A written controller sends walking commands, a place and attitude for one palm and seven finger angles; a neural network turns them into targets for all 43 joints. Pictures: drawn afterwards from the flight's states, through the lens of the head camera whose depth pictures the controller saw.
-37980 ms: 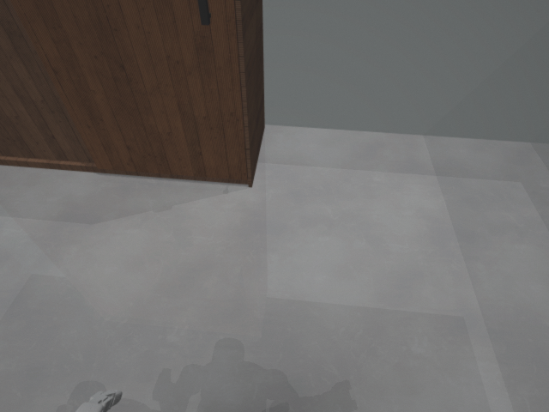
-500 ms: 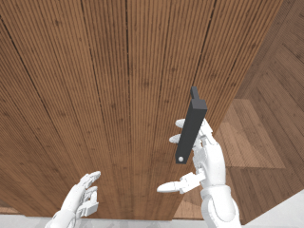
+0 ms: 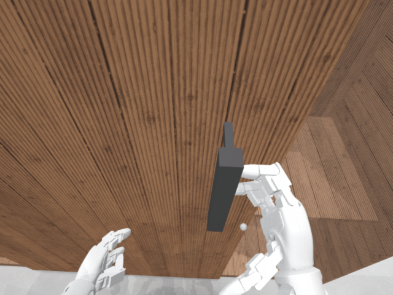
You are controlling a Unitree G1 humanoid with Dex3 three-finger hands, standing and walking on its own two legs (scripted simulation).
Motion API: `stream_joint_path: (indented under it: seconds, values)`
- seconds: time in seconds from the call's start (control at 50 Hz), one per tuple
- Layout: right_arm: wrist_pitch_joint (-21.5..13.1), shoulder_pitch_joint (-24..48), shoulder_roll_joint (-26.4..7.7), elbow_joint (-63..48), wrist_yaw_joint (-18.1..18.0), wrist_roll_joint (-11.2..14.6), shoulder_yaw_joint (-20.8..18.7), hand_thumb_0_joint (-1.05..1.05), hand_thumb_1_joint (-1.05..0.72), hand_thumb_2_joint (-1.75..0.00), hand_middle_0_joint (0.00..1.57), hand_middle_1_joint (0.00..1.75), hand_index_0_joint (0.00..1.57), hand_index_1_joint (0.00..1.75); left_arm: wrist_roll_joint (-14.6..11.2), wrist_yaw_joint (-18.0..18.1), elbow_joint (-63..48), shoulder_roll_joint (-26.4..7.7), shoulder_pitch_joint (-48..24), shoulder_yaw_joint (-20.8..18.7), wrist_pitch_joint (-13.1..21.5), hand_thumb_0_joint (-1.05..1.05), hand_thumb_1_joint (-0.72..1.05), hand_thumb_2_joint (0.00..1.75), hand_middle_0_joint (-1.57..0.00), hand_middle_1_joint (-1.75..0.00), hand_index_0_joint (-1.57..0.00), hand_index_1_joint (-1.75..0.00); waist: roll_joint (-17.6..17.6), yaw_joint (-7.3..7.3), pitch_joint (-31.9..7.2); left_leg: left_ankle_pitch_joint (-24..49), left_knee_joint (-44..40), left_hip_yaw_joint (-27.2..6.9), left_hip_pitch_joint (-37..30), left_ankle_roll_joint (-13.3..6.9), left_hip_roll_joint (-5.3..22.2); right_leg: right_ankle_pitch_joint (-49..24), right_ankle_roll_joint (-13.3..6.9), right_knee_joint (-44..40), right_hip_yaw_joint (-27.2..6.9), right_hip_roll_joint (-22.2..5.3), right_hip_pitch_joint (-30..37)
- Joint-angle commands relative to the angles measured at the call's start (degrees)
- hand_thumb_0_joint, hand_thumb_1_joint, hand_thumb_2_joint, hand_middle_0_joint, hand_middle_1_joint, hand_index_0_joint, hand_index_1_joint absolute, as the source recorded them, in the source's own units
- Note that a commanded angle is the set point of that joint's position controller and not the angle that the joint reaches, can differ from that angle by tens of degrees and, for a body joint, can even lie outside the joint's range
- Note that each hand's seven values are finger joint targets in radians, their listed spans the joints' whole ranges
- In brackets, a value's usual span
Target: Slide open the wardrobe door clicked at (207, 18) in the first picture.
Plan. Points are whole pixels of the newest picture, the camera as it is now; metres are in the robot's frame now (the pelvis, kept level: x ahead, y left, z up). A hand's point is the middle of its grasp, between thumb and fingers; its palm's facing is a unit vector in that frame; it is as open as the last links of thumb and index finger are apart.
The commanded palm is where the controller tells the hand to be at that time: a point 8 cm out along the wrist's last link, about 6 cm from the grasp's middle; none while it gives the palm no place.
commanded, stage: slip the hand off the handle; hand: right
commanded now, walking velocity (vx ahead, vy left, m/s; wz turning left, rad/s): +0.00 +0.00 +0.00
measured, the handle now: (220, 183) +0.25 -0.01 +0.18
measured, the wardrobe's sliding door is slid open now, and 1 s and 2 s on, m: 0.43 0.43 0.43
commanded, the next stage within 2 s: draw the hand back to the body in 1.76 s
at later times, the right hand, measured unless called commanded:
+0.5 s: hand (267, 232) +0.20 -0.08 +0.15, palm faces -0.12 +0.99 -0.03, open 14.7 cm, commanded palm +0.14 -0.13 +0.16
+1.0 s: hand out of the picture +0.11 -0.10 +0.16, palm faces -0.10 +0.99 -0.05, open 14.7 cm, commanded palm +0.04 -0.15 +0.16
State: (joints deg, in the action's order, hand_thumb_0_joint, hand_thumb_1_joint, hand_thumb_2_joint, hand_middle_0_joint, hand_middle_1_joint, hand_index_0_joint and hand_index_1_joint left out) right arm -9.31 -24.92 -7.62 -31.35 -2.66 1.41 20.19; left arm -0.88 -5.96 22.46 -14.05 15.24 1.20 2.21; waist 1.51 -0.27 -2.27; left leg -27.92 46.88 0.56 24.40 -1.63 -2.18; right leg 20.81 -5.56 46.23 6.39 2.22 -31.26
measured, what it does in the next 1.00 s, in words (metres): stands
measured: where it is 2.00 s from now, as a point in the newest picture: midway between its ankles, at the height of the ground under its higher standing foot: outside the picture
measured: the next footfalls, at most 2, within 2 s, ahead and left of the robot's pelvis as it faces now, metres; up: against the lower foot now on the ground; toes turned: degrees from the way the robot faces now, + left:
none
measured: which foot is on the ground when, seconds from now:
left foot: down 0.00-1.00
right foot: down 0.00-1.00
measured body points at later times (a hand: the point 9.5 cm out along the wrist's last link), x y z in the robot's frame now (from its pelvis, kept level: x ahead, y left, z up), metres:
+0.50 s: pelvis -0.02 +0.02 +0.01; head -0.03 +0.04 +0.46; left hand +0.17 +0.21 -0.06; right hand +0.20 -0.13 +0.15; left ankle -0.04 +0.10 -0.70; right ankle +0.03 -0.06 -0.70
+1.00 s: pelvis -0.02 +0.01 -0.01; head -0.02 +0.02 +0.44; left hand +0.17 +0.22 -0.07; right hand +0.11 -0.16 +0.16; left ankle -0.04 +0.10 -0.70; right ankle +0.03 -0.06 -0.70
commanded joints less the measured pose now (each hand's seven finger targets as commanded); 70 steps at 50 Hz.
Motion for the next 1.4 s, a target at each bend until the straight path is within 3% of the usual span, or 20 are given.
stream_joint_path:
  seconds: [0.0,0.02,0.08,0.18,0.24,0.3,0.38,0.4,0.48,0.6,0.62,0.7,0.72,0.8,1.0,1.06,1.1,1.18,1.2,1.38]
  values:
    - [-3.4,1.8,-0.1,-12.3,-3.3,0.0,-6.9,0.0,0.55,-0.2,0.25,1.15,0.25,1.15,-0.2,0.7,-9.9,-5.6,-7.3,-1.4,1.8,0.0,0.9,0.9,-0.2,-0.3,-0.2,-0.3,-0.5,2.33,-12.2,18.0,-2.7,2.4,7.5,0.1,0.5,-20.2,4.7,-6.1,-13.1,-6.1,17.9]
    - [-3.4,2.5,3.4,-13.0,-3.1,-0.3,-2.9,0.0,0.55,-0.2,0.25,1.15,0.25,1.15,0.0,0.7,-10.3,-5.0,-6.9,-1.4,1.5,0.0,0.9,0.9,-0.2,-0.3,-0.2,-0.3,-0.2,1.62,-13.4,17.0,-2.8,2.6,7.8,0.2,0.5,-18.6,4.6,-6.1,-13.5,-6.2,18.5]
    - [-4.4,9.0,2.7,-12.0,-1.5,-0.7,-0.9,0.0,0.55,-0.2,0.25,1.15,0.25,1.15,0.1,1.3,-9.9,-5.3,-7.7,-0.9,1.8,0.0,0.9,0.9,-0.2,-0.3,-0.2,-0.3,-1.4,0.0,-9.8,9.2,-3.2,1.8,11.8,0.9,1.0,-4.5,3.8,-7.6,-16.7,-6.8,15.9]
    - [-3.6,16.5,-1.3,-5.0,1.0,0.2,-5.2,0.0,0.55,-0.2,0.25,1.15,0.25,1.15,-0.3,3.8,-7.5,-5.3,-10.5,0.5,1.5,0.0,0.9,0.9,-0.2,-0.3,-0.2,-0.3,-4.4,-0.54,-4.7,-1.2,-6.9,0.3,11.7,1.2,1.2,14.5,2.7,-10.8,-17.5,-5.4,10.9]
    - [-1.6,22.4,-3.2,-1.9,1.5,2.4,-8.7,0.0,0.55,-0.2,0.25,1.15,0.25,1.15,-0.7,5.3,-6.4,-5.0,-12.3,1.6,1.1,0.0,0.9,0.9,-0.2,-0.3,-0.2,-0.3,-3.6,-0.01,-3.9,-3.6,-9.2,0.1,9.5,0.9,1.3,16.4,2.6,-11.8,-15.7,-4.1,10.4]
    - [-0.1,24.7,-6.9,1.4,2.1,5.9,-15.7,0.0,0.55,-0.2,0.25,1.15,0.25,1.15,-1.1,6.8,-4.7,-5.0,-14.2,2.2,1.6,0.0,0.9,0.9,-0.2,-0.3,-0.2,-0.3,-2.1,1.63,-4.1,-5.6,-13.0,-1.2,6.3,0.5,1.5,12.8,2.7,-10.7,-12.4,-3.1,10.7]
    - [-2.0,20.9,-5.7,-0.2,4.9,9.7,-16.9,0.0,0.55,-0.2,0.25,1.15,0.25,1.15,-0.4,7.0,-4.6,-4.2,-13.7,2.1,3.9,0.0,0.9,0.9,-0.2,-0.3,-0.2,-0.3,-4.2,2.17,-5.6,-6.9,-16.9,-2.4,2.6,0.7,2.0,6.6,2.9,-9.7,-9.8,-3.1,12.4]
    - [-2.7,18.2,-6.1,-2.1,5.5,10.0,-17.3,0.0,0.55,-0.2,0.25,1.15,0.25,1.15,-0.6,6.9,-5.2,-4.7,-13.8,2.0,4.9,0.0,0.9,0.9,-0.2,-0.3,-0.2,-0.3,-0.9,2.76,-5.7,-3.9,-17.6,-3.1,2.4,0.3,2.4,3.6,2.6,-8.9,-9.3,-3.0,13.7]
    - [-5.2,5.2,-6.7,-6.6,7.4,10.7,-17.2,0.0,0.55,-0.2,0.25,1.15,0.25,1.15,-0.2,5.5,-5.9,-5.6,-10.3,1.4,7.3,0.0,0.9,0.9,-0.2,-0.3,-0.2,-0.3,-3.4,2.44,-6.1,7.7,-16.4,-1.9,1.1,0.8,2.2,-6.0,2.3,-8.0,-8.9,-3.5,14.4]
    - [-6.9,-5.8,-9.2,-14.3,9.8,8.5,-17.9,0.0,0.55,-0.2,0.25,1.15,0.25,1.15,0.1,4.0,-7.2,-7.5,-6.5,0.0,8.7,0.0,0.9,0.9,-0.2,-0.3,-0.2,-0.3,0.2,1.03,-6.6,30.0,-12.0,-2.8,1.1,3.6,3.2,-16.1,1.6,-3.2,-8.0,-2.5,14.1]
    - [-7.4,-9.1,-6.8,-16.0,10.8,9.4,-16.0,0.0,0.55,-0.2,0.25,1.15,0.25,1.15,0.2,3.7,-8.1,-7.0,-5.3,-0.1,9.1,0.0,0.9,0.9,-0.2,-0.3,-0.2,-0.3,-1.0,0.9,-8.8,31.5,-11.4,-2.3,0.0,4.1,3.3,-16.5,1.5,-2.9,-8.1,-2.5,14.2]
    - [-10.4,-15.2,-10.6,-18.7,12.7,11.2,-21.5,0.0,0.55,-0.2,0.25,1.15,0.25,1.15,0.0,3.9,-7.8,-7.8,-4.5,-0.8,10.2,0.0,0.9,0.9,-0.2,-0.3,-0.2,-0.3,-2.9,1.67,-10.5,38.0,-9.3,-2.8,0.2,5.4,3.4,-18.6,1.4,-0.2,-8.2,-2.3,12.3]
    - [-10.8,-18.2,-7.2,-18.6,13.5,11.9,-18.8,0.0,0.55,-0.2,0.25,1.15,0.25,1.15,-0.1,3.6,-8.4,-6.9,-3.9,-0.9,10.6,0.0,0.9,0.9,-0.2,-0.3,-0.2,-0.3,-4.5,1.41,-10.4,36.1,-9.0,-1.7,0.2,5.3,3.1,-17.5,1.4,-0.6,-8.3,-2.3,11.6]
    - [-11.6,-18.9,-8.6,-19.6,14.4,12.6,-19.6,0.0,0.55,-0.2,0.25,1.15,0.25,1.15,-0.6,3.6,-8.7,-7.7,-5.2,-1.0,11.8,0.0,0.9,0.9,-0.2,-0.3,-0.2,-0.3,-0.8,1.76,-7.2,26.2,-8.4,-1.2,5.1,4.1,2.4,-14.5,1.4,0.2,-8.7,-2.6,9.6]
    - [-9.1,-25.5,-8.7,-23.5,13.6,11.1,-16.7,0.0,0.55,-0.2,0.25,1.15,0.25,1.15,-1.4,3.7,-11.2,-7.0,-7.0,-1.6,12.2,0.0,0.9,0.9,-0.2,-0.3,-0.2,-0.3,-3.0,2.58,-5.8,10.2,-8.1,-0.4,8.9,2.2,1.2,-7.4,1.0,0.4,-9.2,-3.5,6.4]
    - [-9.6,-26.2,-5.9,-27.7,14.3,11.3,-11.8,0.0,0.55,-0.2,0.25,1.15,0.25,1.15,-1.5,3.3,-12.3,-6.6,-6.3,-1.4,13.3,0.0,0.9,0.9,-0.2,-0.3,-0.2,-0.3,-2.7,1.83,-4.8,4.1,-7.4,1.2,10.3,1.3,0.8,-3.2,1.1,-1.2,-11.1,-3.9,6.7]
    - [-9.1,-21.4,-6.2,-29.1,13.5,10.5,-10.5,0.0,0.55,-0.2,0.25,1.15,0.25,1.15,-1.4,3.1,-12.1,-7.5,-6.2,-1.0,13.8,0.0,0.9,0.9,-0.2,-0.3,-0.2,-0.3,1.2,0.98,-2.0,0.9,-6.3,1.3,13.9,0.9,0.7,1.7,1.0,-1.4,-12.3,-4.4,6.6]
    - [-8.4,-22.2,-3.4,-29.1,12.7,8.0,-4.9,0.0,0.55,-0.2,0.25,1.15,0.25,1.15,-1.2,1.9,-12.9,-7.3,-5.3,-0.8,13.9,0.0,0.9,0.9,-0.2,-0.3,-0.2,-0.3,0.0,-0.29,-1.7,-3.5,-3.3,1.4,15.8,1.0,0.6,13.3,1.3,-4.9,-17.2,-5.0,4.5]
    - [-7.4,-21.3,-3.9,-29.7,12.0,6.7,-4.6,0.0,0.55,-0.2,0.25,1.15,0.25,1.15,-1.3,1.7,-13.1,-8.1,-5.8,-0.7,13.6,0.0,0.9,0.9,-0.2,-0.3,-0.2,-0.3,4.0,0.14,-1.8,-2.3,-1.2,1.3,16.7,0.8,0.7,15.0,1.5,-5.5,-17.9,-5.4,5.1]
    - [-2.6,-24.4,-1.1,-35.2,9.9,0.7,4.5,0.0,0.55,-0.2,0.25,1.15,0.25,1.15,-0.7,-1.1,-16.7,-8.0,-6.7,-0.8,8.8,0.0,0.9,0.9,-0.2,-0.3,-0.2,-0.3,0.3,0.28,-3.5,-1.8,4.7,0.6,16.8,1.3,1.1,21.0,2.8,-9.8,-23.8,-6.5,4.6]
